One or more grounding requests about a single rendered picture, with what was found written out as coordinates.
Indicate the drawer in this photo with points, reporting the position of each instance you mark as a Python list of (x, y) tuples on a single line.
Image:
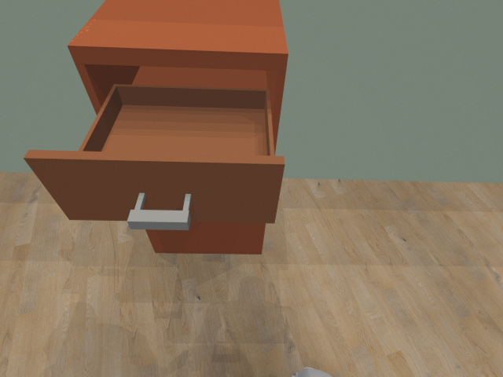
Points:
[(214, 143)]

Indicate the cabinet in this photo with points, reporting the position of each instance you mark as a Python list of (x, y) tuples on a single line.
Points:
[(201, 43)]

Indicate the handle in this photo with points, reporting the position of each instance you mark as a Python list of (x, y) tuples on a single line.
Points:
[(159, 219)]

